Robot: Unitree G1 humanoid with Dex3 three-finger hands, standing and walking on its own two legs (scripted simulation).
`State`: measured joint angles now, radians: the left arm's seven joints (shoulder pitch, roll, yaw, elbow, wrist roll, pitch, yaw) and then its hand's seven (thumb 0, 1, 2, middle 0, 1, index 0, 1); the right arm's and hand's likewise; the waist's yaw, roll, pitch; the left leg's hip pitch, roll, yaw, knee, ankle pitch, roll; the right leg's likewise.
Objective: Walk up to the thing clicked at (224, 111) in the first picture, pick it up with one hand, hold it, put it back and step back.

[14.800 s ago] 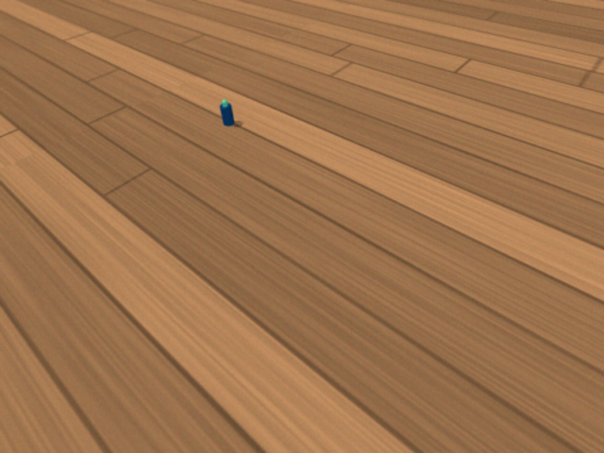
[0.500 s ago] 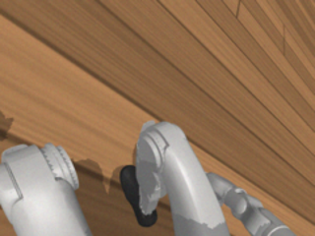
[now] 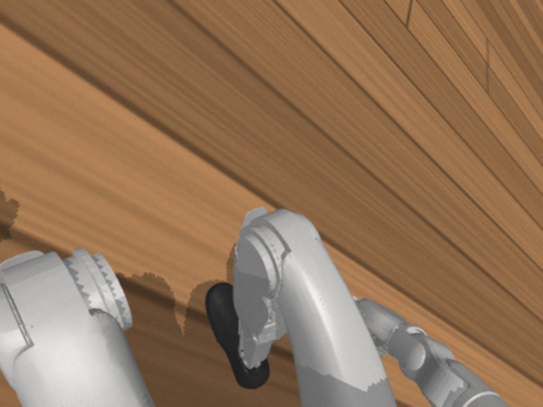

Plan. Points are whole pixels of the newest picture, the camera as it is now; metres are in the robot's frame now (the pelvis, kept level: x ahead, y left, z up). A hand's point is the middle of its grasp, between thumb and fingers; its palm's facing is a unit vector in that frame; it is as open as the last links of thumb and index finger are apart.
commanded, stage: settle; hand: left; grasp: from the side
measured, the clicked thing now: out of the picture +0.43 +0.33 -0.20
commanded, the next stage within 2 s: lift in 1.76 s
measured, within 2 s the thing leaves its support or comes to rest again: leaves its support in 0.04 s
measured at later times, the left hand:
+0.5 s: hand out of the picture +0.41 +0.36 -0.07, palm faces +0.44 -0.90 +0.00, open 8.0 cm
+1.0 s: hand out of the picture +0.39 +0.35 +0.01, palm faces +0.42 -0.91 -0.05, open 8.1 cm
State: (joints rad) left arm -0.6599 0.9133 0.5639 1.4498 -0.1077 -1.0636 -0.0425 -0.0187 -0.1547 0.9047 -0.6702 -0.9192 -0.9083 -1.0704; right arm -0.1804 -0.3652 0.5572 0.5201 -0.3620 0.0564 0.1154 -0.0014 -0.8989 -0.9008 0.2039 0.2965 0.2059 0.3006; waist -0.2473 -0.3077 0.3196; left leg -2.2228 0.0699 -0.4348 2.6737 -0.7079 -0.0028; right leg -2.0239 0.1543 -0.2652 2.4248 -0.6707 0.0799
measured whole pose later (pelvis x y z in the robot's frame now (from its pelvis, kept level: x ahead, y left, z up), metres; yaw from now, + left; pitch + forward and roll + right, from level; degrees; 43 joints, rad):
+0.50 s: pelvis +0.01 -0.01 +0.02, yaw +3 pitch +18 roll -15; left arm -0.59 0.73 0.48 1.03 -0.14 -0.80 -0.11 -0.01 -0.22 0.99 -0.70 -0.92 -0.94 -1.07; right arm -0.05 -0.33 0.35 0.56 -0.23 0.07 0.12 0.00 -0.90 -0.90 0.20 0.30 0.21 0.30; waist -0.17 -0.18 0.13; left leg -2.26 0.07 -0.34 2.58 -0.68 0.00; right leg -2.08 0.10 -0.21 2.40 -0.69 0.06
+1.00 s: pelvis +0.02 -0.03 +0.05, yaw +8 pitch +27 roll -9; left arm -0.57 0.57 0.49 0.86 -0.18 -0.60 -0.21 -0.01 -0.23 0.99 -0.71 -0.93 -0.94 -1.08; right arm 0.03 -0.30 0.16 0.61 -0.11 0.08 0.07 0.00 -0.89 -0.90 0.20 0.30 0.20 0.30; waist -0.12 -0.06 -0.01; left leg -2.26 0.07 -0.22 2.43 -0.67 -0.03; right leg -2.13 0.06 -0.13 2.35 -0.72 0.02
